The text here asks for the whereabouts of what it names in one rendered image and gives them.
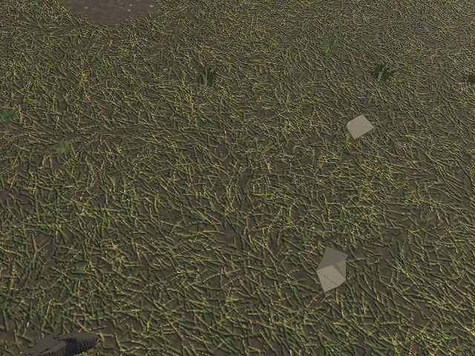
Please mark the robot left hand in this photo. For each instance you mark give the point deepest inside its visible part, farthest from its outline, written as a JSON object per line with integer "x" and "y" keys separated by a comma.
{"x": 57, "y": 344}

